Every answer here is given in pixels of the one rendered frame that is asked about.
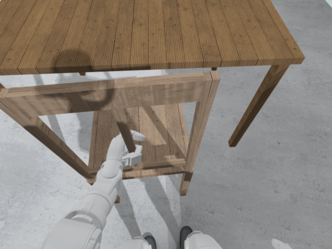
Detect robot left hand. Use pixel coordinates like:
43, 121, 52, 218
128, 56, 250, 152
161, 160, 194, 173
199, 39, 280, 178
106, 130, 145, 168

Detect robot left foot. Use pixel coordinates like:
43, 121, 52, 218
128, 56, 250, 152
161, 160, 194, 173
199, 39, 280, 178
144, 236, 157, 249

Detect chair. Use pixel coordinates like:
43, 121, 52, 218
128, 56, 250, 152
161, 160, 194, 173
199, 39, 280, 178
0, 71, 220, 203

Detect robot right foot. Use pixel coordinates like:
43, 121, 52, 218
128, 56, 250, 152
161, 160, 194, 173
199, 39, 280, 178
179, 226, 192, 249

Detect robot foot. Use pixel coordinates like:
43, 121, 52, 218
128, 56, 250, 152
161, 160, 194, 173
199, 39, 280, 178
144, 236, 157, 249
179, 226, 192, 249

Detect robot right hand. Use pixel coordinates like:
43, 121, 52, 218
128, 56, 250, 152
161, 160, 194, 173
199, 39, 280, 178
271, 239, 292, 249

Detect table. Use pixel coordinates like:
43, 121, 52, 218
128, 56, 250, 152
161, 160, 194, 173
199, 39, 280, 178
0, 0, 305, 147

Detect robot left upper arm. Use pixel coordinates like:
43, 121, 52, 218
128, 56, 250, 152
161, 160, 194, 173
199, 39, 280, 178
43, 218, 102, 249

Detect robot left forearm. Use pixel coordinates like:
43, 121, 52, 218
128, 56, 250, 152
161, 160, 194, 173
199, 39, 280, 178
41, 160, 123, 249

